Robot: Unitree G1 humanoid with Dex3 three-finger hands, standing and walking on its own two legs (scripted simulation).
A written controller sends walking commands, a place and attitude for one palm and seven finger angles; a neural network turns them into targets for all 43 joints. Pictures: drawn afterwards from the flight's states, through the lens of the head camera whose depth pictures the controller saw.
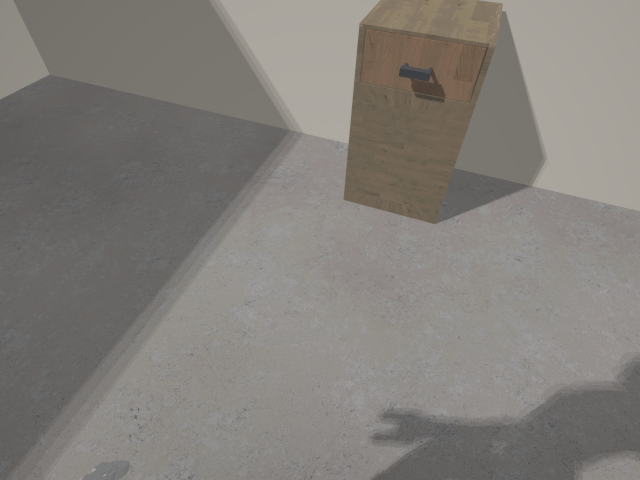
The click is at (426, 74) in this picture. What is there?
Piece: drawer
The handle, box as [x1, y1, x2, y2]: [399, 63, 431, 81]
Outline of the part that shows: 400,67 400,76 428,81 431,67 429,67 427,70 407,66 407,63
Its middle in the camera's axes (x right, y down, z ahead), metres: +0.32 -0.57 +1.30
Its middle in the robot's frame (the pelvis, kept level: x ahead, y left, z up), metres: +1.37 -0.25 -0.08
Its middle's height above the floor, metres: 0.69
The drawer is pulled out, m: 0.00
